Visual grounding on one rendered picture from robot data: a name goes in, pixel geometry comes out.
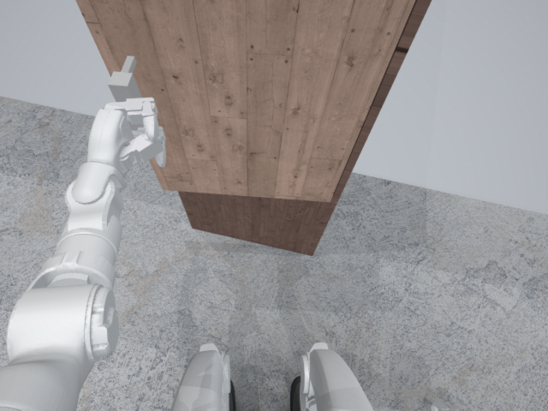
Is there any robot thigh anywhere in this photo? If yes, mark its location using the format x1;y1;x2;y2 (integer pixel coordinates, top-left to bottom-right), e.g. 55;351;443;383
170;350;230;411
300;349;374;411

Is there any handle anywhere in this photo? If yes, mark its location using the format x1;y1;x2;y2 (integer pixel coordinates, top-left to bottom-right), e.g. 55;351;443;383
108;56;144;131

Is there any robot left thigh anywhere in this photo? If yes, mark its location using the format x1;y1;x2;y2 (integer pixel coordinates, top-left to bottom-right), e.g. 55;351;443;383
170;350;230;411

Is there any robot left upper arm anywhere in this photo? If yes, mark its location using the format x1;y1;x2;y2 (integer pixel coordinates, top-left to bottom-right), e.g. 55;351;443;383
0;283;119;411

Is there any cupboard door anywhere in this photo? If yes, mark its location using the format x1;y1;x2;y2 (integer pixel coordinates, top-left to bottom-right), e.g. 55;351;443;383
75;0;415;202

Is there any robot left hand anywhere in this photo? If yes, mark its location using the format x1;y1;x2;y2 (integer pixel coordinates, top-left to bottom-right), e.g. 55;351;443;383
87;98;166;178

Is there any robot right thigh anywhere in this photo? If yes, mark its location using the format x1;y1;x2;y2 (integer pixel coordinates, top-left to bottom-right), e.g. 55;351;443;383
300;349;374;411

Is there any left robot forearm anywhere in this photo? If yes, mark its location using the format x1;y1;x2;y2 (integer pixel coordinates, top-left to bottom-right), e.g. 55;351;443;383
6;162;126;360

